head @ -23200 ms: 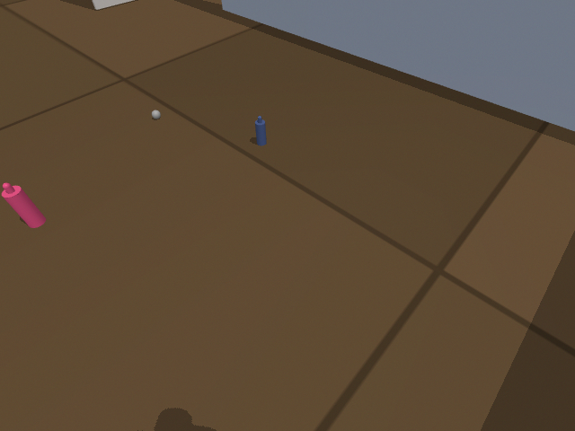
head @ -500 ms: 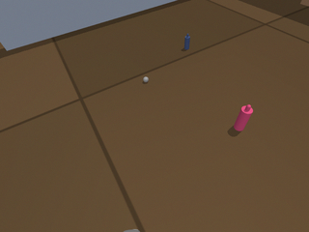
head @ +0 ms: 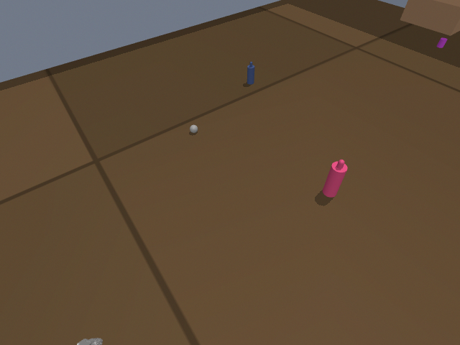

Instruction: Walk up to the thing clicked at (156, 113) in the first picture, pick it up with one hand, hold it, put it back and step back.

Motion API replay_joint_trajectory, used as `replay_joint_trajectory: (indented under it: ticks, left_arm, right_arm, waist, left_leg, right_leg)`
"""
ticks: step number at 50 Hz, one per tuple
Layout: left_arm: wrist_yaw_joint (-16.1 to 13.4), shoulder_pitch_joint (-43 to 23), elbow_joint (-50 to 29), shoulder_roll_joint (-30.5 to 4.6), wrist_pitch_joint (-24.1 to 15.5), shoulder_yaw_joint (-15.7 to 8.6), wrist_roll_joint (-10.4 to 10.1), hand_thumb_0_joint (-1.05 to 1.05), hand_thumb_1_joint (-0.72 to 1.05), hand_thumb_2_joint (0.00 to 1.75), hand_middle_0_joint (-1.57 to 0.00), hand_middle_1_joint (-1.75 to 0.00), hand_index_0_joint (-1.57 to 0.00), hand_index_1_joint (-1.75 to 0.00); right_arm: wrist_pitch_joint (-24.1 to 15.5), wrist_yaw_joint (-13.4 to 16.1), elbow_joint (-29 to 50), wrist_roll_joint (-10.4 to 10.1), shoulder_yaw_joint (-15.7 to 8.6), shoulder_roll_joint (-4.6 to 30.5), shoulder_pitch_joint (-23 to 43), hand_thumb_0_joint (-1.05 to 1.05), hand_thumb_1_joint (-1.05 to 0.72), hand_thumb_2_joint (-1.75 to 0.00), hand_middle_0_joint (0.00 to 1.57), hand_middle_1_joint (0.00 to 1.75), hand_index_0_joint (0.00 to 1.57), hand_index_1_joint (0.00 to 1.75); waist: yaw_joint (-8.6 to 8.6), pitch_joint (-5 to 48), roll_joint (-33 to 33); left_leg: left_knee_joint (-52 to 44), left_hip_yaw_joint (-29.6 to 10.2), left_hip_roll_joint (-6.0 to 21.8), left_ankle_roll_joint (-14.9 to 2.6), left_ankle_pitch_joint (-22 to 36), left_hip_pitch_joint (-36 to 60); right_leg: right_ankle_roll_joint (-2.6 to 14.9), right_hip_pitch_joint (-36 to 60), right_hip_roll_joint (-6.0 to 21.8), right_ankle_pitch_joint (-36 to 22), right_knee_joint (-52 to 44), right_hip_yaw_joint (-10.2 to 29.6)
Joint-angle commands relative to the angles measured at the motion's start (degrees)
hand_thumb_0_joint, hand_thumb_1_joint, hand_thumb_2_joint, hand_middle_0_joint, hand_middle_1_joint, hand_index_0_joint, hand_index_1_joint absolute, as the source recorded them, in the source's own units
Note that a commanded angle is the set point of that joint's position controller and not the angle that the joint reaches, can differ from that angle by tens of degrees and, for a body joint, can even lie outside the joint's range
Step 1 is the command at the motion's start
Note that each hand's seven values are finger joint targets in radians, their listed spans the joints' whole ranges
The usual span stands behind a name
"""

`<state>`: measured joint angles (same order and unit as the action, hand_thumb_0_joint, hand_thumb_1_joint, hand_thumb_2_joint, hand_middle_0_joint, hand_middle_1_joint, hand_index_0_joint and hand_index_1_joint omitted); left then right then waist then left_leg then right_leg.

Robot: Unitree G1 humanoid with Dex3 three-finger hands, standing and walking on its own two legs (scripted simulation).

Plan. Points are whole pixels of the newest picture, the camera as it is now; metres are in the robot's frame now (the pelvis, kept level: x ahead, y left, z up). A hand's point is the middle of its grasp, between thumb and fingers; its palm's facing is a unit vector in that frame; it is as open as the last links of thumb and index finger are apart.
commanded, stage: stand
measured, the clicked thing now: (193, 128) +1.55 +0.32 -0.74
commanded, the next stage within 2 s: none
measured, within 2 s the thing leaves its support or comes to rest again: neither
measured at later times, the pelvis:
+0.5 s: pelvis +0.00 +0.01 +0.01, yaw +2 degrees
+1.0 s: pelvis +0.01 +0.01 +0.01, yaw +2 degrees
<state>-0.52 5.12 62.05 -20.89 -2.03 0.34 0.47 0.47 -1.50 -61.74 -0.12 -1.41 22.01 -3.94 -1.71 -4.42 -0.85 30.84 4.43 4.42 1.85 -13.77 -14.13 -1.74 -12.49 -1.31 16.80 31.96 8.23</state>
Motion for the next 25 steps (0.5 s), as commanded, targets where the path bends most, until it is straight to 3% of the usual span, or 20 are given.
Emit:
replay_joint_trajectory:
  ticks: [1,3,5,11,12,16,19,25]
  left_arm:
    - [-0.2,-4.8,-3.1,-12.9,-0.3,-2.7,-0.1,0.0,0.9,0.9,-0.2,-0.3,-0.2,-0.3]
    - [-0.1,-4.2,-2.4,-12.3,0.0,-2.5,-0.1,0.0,0.9,0.9,-0.2,-0.3,-0.2,-0.3]
    - [0.0,-4.3,-1.9,-12.2,0.0,-2.6,-0.3,0.0,0.9,0.9,-0.2,-0.3,-0.2,-0.3]
    - [0.2,-3.5,-0.7,-11.7,0.2,-2.8,-0.1,0.0,0.9,0.9,-0.2,-0.3,-0.2,-0.3]
    - [0.2,-3.6,-0.7,-11.7,0.1,-2.8,-0.1,0.0,0.9,0.9,-0.2,-0.3,-0.2,-0.3]
    - [0.2,-4.0,-0.6,-11.6,0.2,-2.8,0.0,0.0,0.9,0.9,-0.2,-0.3,-0.2,-0.3]
    - [0.2,-3.1,-0.5,-11.5,0.1,-2.8,0.0,0.0,0.9,0.9,-0.2,-0.3,-0.2,-0.3]
    - [0.1,-2.5,-0.4,-11.5,0.3,-2.8,0.1,0.0,0.9,0.9,-0.2,-0.3,-0.2,-0.3]
  right_arm:
    - [-1.4,0.9,2.6,0.3,-1.9,10.9,3.0,0.0,-0.9,-0.9,0.2,0.3,0.2,0.3]
    - [-1.6,0.9,2.0,0.6,-2.0,11.1,3.8,0.0,-0.9,-0.9,0.2,0.3,0.2,0.3]
    - [-2.1,1.1,1.2,0.7,-2.0,11.4,3.2,0.0,-0.9,-0.9,0.2,0.3,0.2,0.3]
    - [-2.2,1.2,0.4,0.8,-2.1,11.6,4.1,0.0,-0.9,-0.9,0.2,0.3,0.2,0.3]
    - [-2.3,1.2,0.3,0.7,-2.2,11.4,4.1,0.0,-0.9,-0.9,0.2,0.3,0.2,0.3]
    - [-2.2,1.2,-0.2,0.8,-2.1,10.9,3.0,0.0,-0.9,-0.9,0.2,0.3,0.2,0.3]
    - [-2.2,1.2,-0.2,0.7,-2.3,10.7,3.4,0.0,-0.9,-0.9,0.2,0.3,0.2,0.3]
    - [-1.9,1.1,-0.3,0.8,-2.3,10.5,3.3,0.0,-0.9,-0.9,0.2,0.3,0.2,0.3]
  waist:
    - [-0.17,5.4,4.2]
    - [0.17,5.5,2.2]
    - [0.37,7.0,1.5]
    - [1.08,6.4,-0.1]
    - [1.05,7.7,0.0]
    - [0.53,6.4,0.2]
    - [0.59,7.5,0.7]
    - [0.57,4.8,0.6]
  left_leg:
    - [-9.0,-5.8,2.7,-2.73,0.7,6.8]
    - [-10.0,-6.3,3.6,-2.59,2.6,8.8]
    - [-10.8,-6.5,4.0,-2.81,5.9,9.0]
    - [-13.5,-7.2,4.4,-2.57,2.4,8.5]
    - [-12.9,-6.7,4.3,-2.72,5.0,9.9]
    - [-13.8,-6.8,4.0,-2.28,3.0,8.7]
    - [-12.8,-6.3,4.0,-2.42,6.5,10.6]
    - [-14.5,-7.3,3.9,-2.25,0.6,8.2]
  right_leg:
    - [3.05,-3.6,6.8,-6.4,-12.2,4.7]
    - [2.81,-3.4,6.0,-6.9,-12.3,3.3]
    - [2.74,-0.3,6.2,-11.0,-11.6,2.3]
    - [2.54,0.6,6.1,-8.7,-13.2,1.4]
    - [2.56,1.6,6.4,-11.2,-13.1,1.4]
    - [2.4,1.0,6.4,-9.4,-13.8,1.3]
    - [2.39,1.1,6.6,-12.0,-13.9,1.0]
    - [2.26,0.0,6.4,-7.5,-15.0,0.6]
